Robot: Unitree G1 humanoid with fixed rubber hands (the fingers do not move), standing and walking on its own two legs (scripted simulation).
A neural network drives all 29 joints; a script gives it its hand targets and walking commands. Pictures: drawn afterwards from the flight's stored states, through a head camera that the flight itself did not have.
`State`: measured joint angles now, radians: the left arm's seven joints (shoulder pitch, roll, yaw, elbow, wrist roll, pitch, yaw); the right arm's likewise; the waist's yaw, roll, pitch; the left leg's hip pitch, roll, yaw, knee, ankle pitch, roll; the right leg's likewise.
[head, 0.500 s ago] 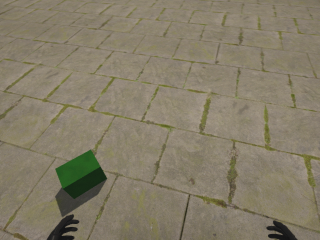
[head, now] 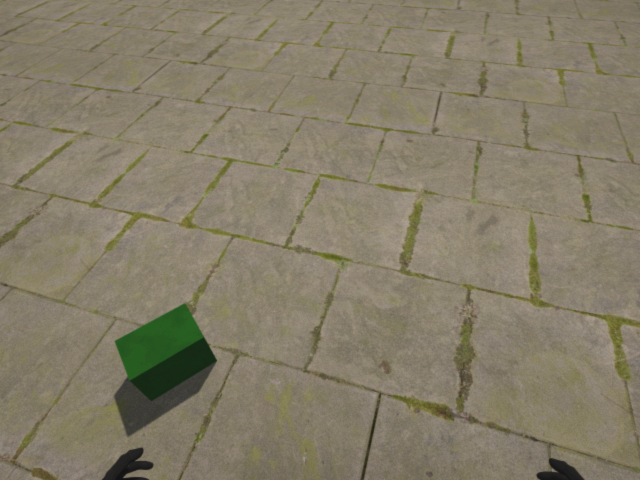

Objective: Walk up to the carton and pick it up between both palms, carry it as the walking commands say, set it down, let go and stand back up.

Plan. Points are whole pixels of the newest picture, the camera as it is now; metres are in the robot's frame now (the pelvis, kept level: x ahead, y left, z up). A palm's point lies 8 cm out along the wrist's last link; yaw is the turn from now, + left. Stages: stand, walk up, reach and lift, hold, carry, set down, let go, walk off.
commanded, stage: stand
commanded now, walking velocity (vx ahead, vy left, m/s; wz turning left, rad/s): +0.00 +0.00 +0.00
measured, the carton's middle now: (168, 351) +0.59 +0.56 -0.69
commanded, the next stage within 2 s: walk up in 0.88 s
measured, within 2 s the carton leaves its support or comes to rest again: neither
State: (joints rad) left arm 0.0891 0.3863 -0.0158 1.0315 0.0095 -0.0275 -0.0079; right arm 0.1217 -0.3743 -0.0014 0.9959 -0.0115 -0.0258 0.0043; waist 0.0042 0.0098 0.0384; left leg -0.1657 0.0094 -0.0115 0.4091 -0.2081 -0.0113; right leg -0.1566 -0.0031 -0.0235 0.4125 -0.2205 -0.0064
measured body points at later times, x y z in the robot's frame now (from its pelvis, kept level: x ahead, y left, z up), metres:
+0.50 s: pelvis +0.00 +0.00 +0.00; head +0.01 +0.00 +0.45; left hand +0.10 +0.32 -0.11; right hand +0.11 -0.30 -0.12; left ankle +0.01 +0.13 -0.74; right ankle +0.00 -0.11 -0.74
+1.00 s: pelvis +0.01 +0.01 +0.00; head +0.01 +0.00 +0.45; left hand +0.10 +0.32 -0.11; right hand +0.11 -0.30 -0.12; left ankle +0.01 +0.13 -0.74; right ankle +0.00 -0.11 -0.74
